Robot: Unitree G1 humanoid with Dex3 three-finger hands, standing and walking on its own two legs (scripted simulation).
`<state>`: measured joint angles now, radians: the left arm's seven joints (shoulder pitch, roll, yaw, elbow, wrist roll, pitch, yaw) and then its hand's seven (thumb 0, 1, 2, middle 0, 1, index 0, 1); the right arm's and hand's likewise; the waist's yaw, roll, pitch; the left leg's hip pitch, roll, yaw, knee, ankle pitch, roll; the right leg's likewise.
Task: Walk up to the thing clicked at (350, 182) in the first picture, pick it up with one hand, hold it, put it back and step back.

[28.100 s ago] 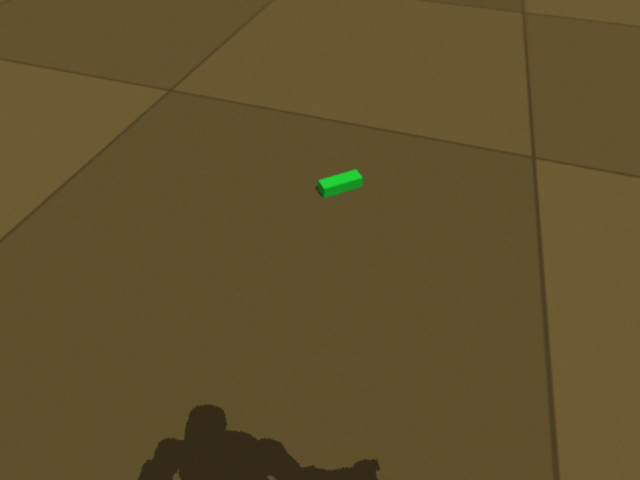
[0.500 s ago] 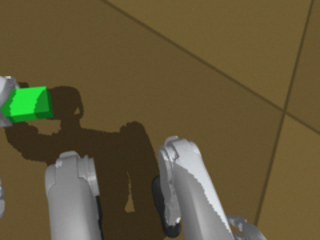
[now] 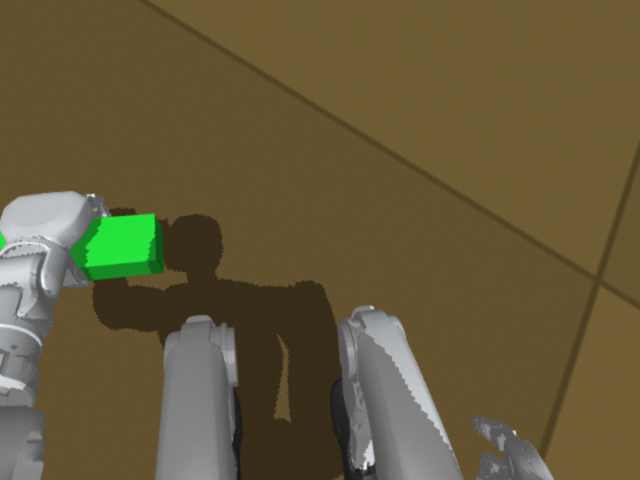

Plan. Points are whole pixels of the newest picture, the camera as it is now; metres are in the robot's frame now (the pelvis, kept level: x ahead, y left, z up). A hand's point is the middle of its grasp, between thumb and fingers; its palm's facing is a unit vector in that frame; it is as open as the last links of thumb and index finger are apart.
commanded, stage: lift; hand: left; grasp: from above
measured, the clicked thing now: (81, 250) +0.42 +0.30 -0.15
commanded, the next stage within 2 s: hold in 1.14 s
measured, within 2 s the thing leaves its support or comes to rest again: neither
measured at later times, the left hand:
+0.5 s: hand out of the picture +0.35 +0.28 +0.09, palm faces -0.43 -0.11 -0.90, open 9.5 cm
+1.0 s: hand out of the picture +0.36 +0.26 +0.20, palm faces -0.43 -0.11 -0.90, open 9.6 cm
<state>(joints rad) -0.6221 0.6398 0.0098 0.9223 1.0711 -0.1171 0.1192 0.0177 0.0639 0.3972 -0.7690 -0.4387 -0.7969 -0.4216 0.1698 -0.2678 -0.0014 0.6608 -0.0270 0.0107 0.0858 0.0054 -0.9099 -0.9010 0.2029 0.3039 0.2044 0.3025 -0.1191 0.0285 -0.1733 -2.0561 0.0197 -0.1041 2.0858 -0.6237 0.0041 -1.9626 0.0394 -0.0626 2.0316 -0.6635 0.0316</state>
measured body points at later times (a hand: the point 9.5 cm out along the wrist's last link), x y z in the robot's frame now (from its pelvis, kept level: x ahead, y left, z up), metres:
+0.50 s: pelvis +0.02 +0.00 +0.18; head +0.13 +0.04 +0.62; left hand +0.37 +0.29 +0.15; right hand +0.15 -0.25 +0.06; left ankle +0.09 +0.12 -0.39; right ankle +0.10 -0.13 -0.39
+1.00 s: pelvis +0.06 +0.01 +0.29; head +0.12 +0.02 +0.73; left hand +0.38 +0.26 +0.25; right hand +0.17 -0.25 +0.17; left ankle +0.09 +0.12 -0.39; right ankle +0.10 -0.13 -0.39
